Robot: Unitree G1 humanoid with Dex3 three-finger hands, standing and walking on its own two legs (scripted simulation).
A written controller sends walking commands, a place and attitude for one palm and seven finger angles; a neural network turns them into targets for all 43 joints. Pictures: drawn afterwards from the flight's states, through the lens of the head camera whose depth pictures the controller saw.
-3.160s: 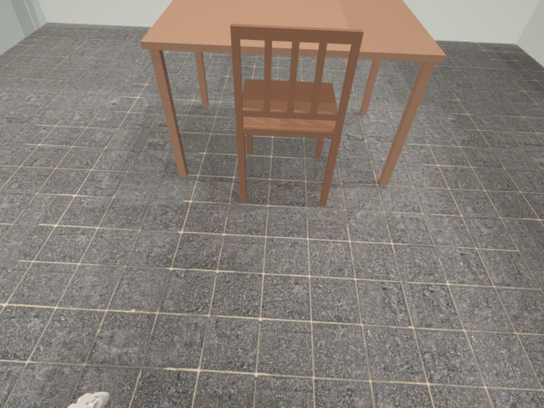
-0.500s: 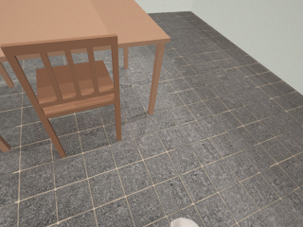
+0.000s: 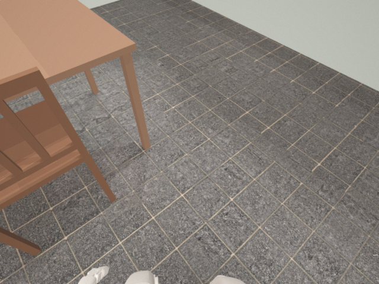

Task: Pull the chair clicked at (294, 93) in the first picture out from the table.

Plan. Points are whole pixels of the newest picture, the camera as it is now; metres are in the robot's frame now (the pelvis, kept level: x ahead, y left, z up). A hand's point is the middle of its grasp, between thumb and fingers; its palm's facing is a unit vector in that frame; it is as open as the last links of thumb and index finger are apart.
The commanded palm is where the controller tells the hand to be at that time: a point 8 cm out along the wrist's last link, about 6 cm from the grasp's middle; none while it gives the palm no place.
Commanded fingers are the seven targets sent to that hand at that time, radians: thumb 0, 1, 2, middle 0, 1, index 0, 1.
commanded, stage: turn to face it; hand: left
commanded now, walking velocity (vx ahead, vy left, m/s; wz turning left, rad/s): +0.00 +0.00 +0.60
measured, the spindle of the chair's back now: out of the picture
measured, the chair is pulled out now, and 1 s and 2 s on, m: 0.00 0.00 0.00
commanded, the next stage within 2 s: take the last steps up to it in 1.10 s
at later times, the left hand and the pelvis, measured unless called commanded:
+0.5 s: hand out of the picture +0.03 +0.27 -0.16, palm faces +0.29 -0.93 -0.23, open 7.4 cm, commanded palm none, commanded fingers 0.00 0.90 0.90 -0.20 -0.30 -0.20 -0.30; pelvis +0.03 +0.05 +0.02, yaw +14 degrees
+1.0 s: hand out of the picture +0.03 +0.18 -0.12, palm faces +0.51 -0.82 -0.28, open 7.4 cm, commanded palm none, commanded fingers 0.00 0.90 0.90 -0.20 -0.30 -0.20 -0.30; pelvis +0.04 -0.03 +0.02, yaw +32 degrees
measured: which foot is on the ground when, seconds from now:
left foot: up 0.00-0.24, down 0.26-0.78, up 0.80-1.00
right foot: down 0.00-0.28, up 0.30-0.76, down 0.78-1.00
